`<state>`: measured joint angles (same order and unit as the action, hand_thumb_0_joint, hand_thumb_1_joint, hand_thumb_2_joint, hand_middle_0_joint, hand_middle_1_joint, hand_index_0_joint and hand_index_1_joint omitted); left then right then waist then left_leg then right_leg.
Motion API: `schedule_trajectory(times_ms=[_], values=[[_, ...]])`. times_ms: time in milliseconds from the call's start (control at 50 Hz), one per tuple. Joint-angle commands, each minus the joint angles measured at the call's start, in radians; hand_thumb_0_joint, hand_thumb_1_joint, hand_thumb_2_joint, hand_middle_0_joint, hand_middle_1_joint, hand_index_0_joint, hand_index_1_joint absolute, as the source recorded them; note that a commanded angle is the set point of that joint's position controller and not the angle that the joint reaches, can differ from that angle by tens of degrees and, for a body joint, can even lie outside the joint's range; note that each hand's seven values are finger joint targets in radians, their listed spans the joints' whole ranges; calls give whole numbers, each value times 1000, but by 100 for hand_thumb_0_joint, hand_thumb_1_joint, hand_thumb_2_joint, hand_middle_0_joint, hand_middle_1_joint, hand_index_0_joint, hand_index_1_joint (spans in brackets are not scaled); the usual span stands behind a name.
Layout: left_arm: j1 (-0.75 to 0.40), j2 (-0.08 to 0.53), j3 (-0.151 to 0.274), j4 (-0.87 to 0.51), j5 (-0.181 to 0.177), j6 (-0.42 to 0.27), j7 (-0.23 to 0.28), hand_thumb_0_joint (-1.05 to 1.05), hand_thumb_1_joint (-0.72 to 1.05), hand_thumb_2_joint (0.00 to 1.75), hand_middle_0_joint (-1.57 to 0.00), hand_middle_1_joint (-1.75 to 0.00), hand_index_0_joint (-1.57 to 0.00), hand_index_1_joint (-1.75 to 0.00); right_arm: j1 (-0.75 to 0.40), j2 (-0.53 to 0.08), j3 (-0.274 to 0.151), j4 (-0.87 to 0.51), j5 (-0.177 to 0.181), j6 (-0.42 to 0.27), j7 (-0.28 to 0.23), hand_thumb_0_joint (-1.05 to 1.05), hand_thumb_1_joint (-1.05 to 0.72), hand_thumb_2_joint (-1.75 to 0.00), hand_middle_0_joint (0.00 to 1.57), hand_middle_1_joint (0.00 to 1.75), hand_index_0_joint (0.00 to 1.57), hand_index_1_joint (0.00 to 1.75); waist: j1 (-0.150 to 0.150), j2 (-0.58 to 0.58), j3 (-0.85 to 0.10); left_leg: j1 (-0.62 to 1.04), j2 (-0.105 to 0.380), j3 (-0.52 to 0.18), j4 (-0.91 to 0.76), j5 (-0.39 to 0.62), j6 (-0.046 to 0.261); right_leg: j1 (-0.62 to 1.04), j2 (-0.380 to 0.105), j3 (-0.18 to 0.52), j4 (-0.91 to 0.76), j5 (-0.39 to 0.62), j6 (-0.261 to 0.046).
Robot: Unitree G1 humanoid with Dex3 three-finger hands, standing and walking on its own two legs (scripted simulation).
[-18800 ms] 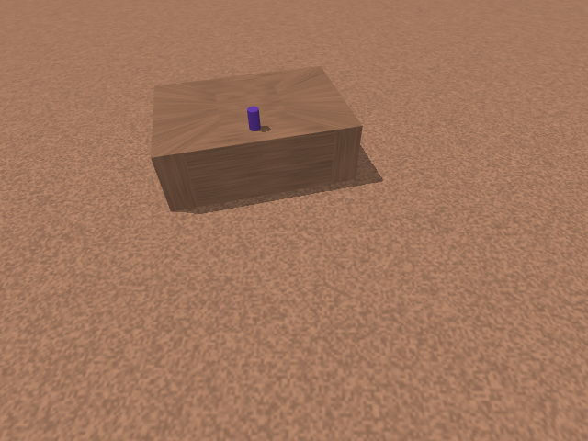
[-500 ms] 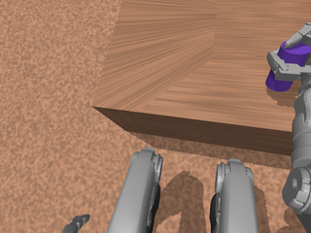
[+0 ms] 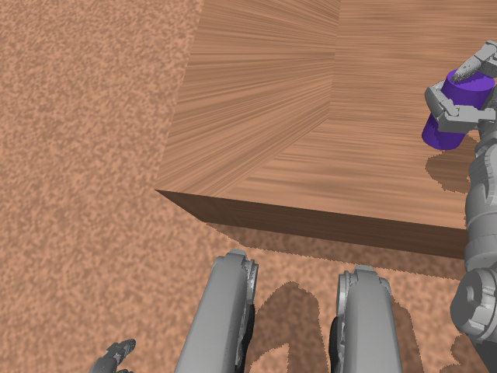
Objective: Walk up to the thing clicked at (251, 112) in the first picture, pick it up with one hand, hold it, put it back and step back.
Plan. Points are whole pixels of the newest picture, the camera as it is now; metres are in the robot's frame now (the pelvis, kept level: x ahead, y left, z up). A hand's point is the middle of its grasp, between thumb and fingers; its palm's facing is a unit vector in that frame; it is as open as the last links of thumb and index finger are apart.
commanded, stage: settle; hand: right
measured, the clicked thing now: (454, 111) +0.52 -0.21 -0.01
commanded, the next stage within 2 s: lift in 0.58 s
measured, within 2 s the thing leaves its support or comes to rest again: neither
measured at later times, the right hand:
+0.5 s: hand (465, 88) +0.52 -0.20 +0.04, palm faces +0.14 +0.99 -0.01, open 5.9 cm
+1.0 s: hand (479, 86) +0.50 -0.20 +0.07, palm faces +0.14 +0.99 -0.01, open 5.9 cm
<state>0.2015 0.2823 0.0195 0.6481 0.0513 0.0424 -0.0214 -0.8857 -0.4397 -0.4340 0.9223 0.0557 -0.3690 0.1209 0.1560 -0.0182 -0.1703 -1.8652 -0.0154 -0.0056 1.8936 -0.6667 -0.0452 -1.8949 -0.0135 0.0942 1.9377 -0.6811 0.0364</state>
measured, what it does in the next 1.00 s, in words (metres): rises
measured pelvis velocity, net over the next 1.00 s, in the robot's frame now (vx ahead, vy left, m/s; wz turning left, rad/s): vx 0.01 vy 0.00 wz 0.00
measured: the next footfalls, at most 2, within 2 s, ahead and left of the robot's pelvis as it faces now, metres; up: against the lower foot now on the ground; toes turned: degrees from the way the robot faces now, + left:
none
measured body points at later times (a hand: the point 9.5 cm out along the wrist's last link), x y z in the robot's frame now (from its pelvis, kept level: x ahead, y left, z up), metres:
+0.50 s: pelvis +0.01 +0.00 +0.02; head +0.21 -0.03 +0.42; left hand +0.09 +0.28 -0.10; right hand +0.51 -0.26 +0.04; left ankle +0.08 +0.14 -0.44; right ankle +0.07 -0.13 -0.44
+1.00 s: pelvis +0.01 +0.00 +0.05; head +0.20 -0.03 +0.46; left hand +0.10 +0.28 -0.07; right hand +0.49 -0.25 +0.07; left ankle +0.08 +0.14 -0.44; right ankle +0.06 -0.13 -0.44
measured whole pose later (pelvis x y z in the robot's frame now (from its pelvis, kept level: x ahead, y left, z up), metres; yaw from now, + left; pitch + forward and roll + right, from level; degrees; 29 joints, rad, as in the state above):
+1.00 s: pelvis +0.01 +0.00 +0.05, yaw +0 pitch +34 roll +4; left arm 0.19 0.26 0.03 0.65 0.04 0.02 -0.01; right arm -0.73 -0.36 -0.40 0.80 0.08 -0.38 0.10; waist 0.13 -0.02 -0.18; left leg -1.68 -0.01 -0.01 1.72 -0.64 -0.04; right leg -1.71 -0.02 0.08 1.77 -0.66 0.03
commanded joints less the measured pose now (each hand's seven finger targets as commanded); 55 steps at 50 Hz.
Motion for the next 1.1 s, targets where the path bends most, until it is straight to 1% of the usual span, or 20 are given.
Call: schedule_trajectory(times_ms=[0,20,40,60,220,240,260,280,380,460,480,560,620,700,760,800,880,940,1000,1080], values=[[187,205,78,-32,4,-10,13,0,90,90,-19,-29,-19,-30,-435,-230,-18,-282,18,-97,-5,0,-56,-137,144,150,146,150,8,-172,-710,376,-3,55,-217,317,85,535,-11,-39,-231,320,-54],[187,205,78,-35,5,-8,15,0,89,90,-19,-29,-19,-29,-447,-285,-43,-312,12,-102,-12,0,-55,-137,145,150,147,150,-9,-181,-736,406,-2,46,-224,324,84,532,-10,-47,-227,319,-57],[185,199,77,-39,5,-6,15,0,90,90,-19,-29,-18,-29,-435,-275,-39,-293,11,-103,-14,0,-55,-137,144,150,146,150,-3,-157,-745,442,-3,43,-236,317,80,505,-9,-53,-229,293,-61],[174,193,72,-41,4,-9,14,0,90,90,-19,-29,-18,-29,-407,-210,-7,-266,18,-97,-7,0,-55,-138,143,151,146,151,6,-143,-710,424,-2,49,-235,300,80,494,-8,-50,-239,276,-59],[164,192,72,-41,3,-21,19,0,90,89,-19,-29,-19,-30,-371,-208,-12,-244,23,-103,-11,0,-59,-141,141,151,143,151,0,-132,-681,421,-4,53,-263,264,82,503,-8,-43,-274,239,-60],[160,193,73,-47,2,-22,21,0,89,90,-19,-29,-18,-30,-402,-253,-33,-306,24,-111,-15,0,-59,-142,143,153,145,153,-13,-148,-708,438,-4,47,-266,272,82,512,-8,-46,-273,244,-61],[171,192,73,-42,4,-22,21,0,90,89,-19,-29,-19,-29,-401,-212,-5,-278,22,-108,-12,0,-58,-142,143,153,145,153,4,-149,-711,441,-3,49,-263,298,81,533,-9,-45,-272,278,-59],[164,190,71,-44,5,-22,20,0,89,89,-19,-29,-19,-30,-409,-235,-21,-314,26,-113,-14,0,-59,-143,143,153,145,153,-9,-164,-719,435,-4,50,-260,294,84,540,-8,-43,-277,283,-57],[171,180,72,-40,5,-25,20,0,90,90,-19,-29,-18,-30,-376,-193,-2,-281,26,-112,-10,0,-57,-142,141,152,143,152,-1,-122,-702,480,-5,43,-282,330,77,517,-10,-50,-277,295,-63],[163,190,74,-36,3,-29,19,0,90,89,-19,-29,-19,-29,-374,-188,8,-275,25,-115,-10,0,-60,-144,142,154,145,154,-2,-170,-677,427,-4,54,-281,286,87,571,-8,-36,-308,283,-53],[158,188,75,-44,1,-30,20,0,89,90,-19,-29,-18,-30,-357,-206,-11,-279,27,-115,-13,0,-61,-145,142,155,145,155,-13,-152,-687,441,-6,52,-290,278,85,563,-8,-39,-307,269,-56],[163,185,72,-48,4,-29,19,0,89,89,-19,-29,-18,-29,-382,-221,-15,-328,29,-127,-14,0,-59,-145,142,155,145,155,-16,-157,-716,476,-6,46,-299,317,83,581,-9,-44,-308,305,-58],[161,182,74,-41,3,-34,19,0,90,89,-19,-29,-18,-29,-326,-159,13,-267,35,-120,-4,0,-61,-146,143,156,146,156,-2,-132,-684,472,-7,48,-304,334,80,574,-9,-42,-305,320,-59],[159,191,80,-43,5,-34,19,0,91,89,-20,-30,-21,-30,-368,-214,-9,-332,29,-133,-11,0,-57,-136,145,149,146,149,-19,-172,-716,475,-6,43,-306,320,84,605,-9,-45,-313,314,-57],[147,186,79,-43,2,-37,19,0,90,90,-20,-31,-21,-30,-308,-154,17,-303,37,-126,-7,0,-57,-132,142,145,142,145,-16,-158,-688,461,-8,53,-313,305,85,618,-8,-38,-336,305,-54],[155,192,83,-46,3,-34,23,0,90,89,-20,-30,-21,-30,-335,-217,-13,-372,33,-135,-16,0,-57,-132,142,145,142,145,-32,-171,-741,508,-8,44,-327,331,83,651,-9,-43,-337,331,-57],[139,184,86,-55,-5,-37,25,0,90,90,-20,-30,-21,-30,-251,-137,22,-355,45,-112,-14,0,-58,-134,144,146,144,146,-24,-131,-713,537,-9,51,-360,327,81,663,-7,-43,-372,318,-57],[137,181,86,-60,-10,-38,28,0,90,90,-20,-30,-20,-30,-253,-166,14,-432,43,-110,-27,0,-57,-133,143,146,143,146,-38,-140,-729,584,-8,48,-385,329,82,690,-5,-43,-407,316,-56],[129,171,86,-62,-15,-41,30,0,90,90,-20,-30,-20,-30,-176,-111,37,-427,53,-98,-30,0,-56,-133,143,146,143,146,-41,-123,-692,606,-8,49,-412,338,81,714,-4,-46,-432,327,-55],[128,160,85,-68,-21,-48,37,0,90,90,-20,-30,-20,-30,-152,-110,43,-489,57,-93,-41,0,-54,-133,143,147,144,147,-45,-99,-674,672,-9,43,-467,349,79,740,-5,-48,-478,321,-57]])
